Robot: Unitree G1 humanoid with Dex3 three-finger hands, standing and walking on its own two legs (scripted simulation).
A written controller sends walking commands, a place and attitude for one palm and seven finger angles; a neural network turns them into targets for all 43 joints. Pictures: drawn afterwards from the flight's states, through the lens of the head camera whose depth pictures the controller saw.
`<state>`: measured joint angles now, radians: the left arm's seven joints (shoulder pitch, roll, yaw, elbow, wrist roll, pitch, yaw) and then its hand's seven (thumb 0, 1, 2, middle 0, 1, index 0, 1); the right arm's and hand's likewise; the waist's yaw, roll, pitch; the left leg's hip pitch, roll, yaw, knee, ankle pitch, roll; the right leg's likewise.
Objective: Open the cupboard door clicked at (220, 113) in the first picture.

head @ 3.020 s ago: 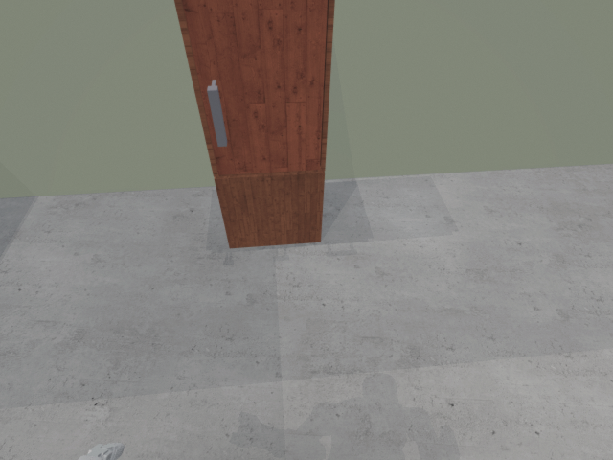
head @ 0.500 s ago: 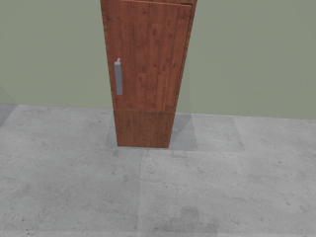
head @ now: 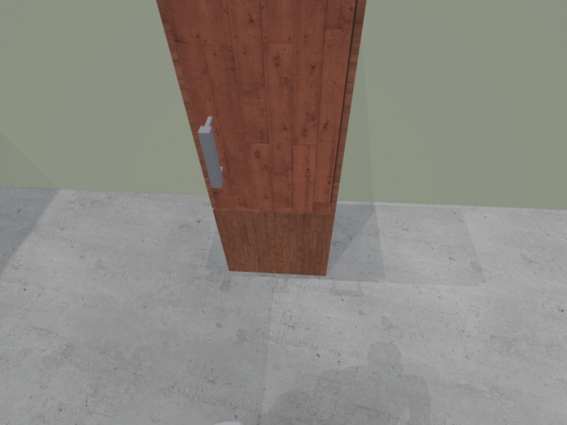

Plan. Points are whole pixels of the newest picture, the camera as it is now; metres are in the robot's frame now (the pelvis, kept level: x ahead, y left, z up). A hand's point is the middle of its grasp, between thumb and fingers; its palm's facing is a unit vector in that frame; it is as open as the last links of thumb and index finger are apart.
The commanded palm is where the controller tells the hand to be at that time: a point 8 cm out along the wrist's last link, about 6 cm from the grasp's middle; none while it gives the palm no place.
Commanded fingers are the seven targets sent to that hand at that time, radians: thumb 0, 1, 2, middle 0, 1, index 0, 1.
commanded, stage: take the last steps up to it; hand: left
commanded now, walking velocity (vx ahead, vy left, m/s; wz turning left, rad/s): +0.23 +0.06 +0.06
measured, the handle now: (213, 153) +0.73 +0.23 -0.09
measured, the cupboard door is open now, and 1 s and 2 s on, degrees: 0 0 0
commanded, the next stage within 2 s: come to a stop and stand still in 0.20 s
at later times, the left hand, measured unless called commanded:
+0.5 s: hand out of the picture +0.14 +0.23 -0.17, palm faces +0.06 -0.98 -0.18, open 7.4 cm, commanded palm none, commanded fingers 0.00 0.90 0.90 -0.20 -0.30 -0.20 -0.30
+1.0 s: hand (196, 390) +0.20 +0.16 -0.14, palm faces +0.04 -0.96 -0.28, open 7.3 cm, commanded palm none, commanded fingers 0.00 0.90 0.90 -0.20 -0.30 -0.20 -0.30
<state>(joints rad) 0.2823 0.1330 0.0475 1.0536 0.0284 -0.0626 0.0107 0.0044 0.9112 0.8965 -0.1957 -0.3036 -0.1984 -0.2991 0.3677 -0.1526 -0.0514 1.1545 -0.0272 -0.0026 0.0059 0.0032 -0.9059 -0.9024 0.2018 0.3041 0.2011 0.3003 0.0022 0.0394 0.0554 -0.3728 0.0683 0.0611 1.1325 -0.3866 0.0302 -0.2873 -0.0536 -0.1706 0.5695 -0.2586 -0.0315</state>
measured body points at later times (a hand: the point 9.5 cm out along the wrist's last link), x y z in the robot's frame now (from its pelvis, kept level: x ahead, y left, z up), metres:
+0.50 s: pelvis +0.14 +0.05 +0.01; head +0.17 +0.07 +0.46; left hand +0.14 +0.28 -0.16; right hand +0.22 -0.18 -0.13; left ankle +0.17 +0.13 -0.73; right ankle +0.13 -0.08 -0.68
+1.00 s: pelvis +0.13 -0.02 +0.01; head +0.14 -0.06 +0.46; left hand +0.19 +0.21 -0.12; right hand +0.14 -0.27 -0.16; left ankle +0.09 +0.13 -0.65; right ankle +0.14 -0.12 -0.73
